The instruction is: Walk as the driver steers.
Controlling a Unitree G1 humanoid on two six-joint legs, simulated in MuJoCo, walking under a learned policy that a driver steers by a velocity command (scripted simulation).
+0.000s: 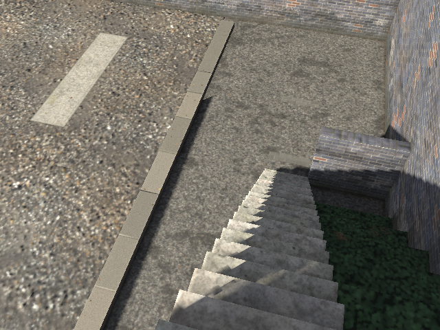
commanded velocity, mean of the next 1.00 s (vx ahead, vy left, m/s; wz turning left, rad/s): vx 0.50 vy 0.00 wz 0.01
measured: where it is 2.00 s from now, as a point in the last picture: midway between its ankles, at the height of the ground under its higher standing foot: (277, 303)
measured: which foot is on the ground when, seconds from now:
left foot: down 0.00-0.32, up 0.34-0.84, down 0.86-1.00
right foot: up 0.00-0.28, down 0.30-0.84, up 0.86-1.00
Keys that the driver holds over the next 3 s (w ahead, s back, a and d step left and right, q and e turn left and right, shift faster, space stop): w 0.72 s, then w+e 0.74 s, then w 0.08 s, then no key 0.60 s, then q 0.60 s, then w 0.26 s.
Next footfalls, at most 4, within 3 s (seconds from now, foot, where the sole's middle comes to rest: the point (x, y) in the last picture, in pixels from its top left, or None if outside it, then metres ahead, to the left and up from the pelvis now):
0.30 right None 0.22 -0.15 -1.00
0.86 left None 0.50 0.09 -1.21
1.38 right None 0.67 -0.20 -1.43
1.76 left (255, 298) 0.94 -0.15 -1.64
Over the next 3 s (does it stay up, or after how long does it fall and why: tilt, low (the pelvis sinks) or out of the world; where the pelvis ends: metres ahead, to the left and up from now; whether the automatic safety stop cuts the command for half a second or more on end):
stays up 0.93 -0.17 -0.92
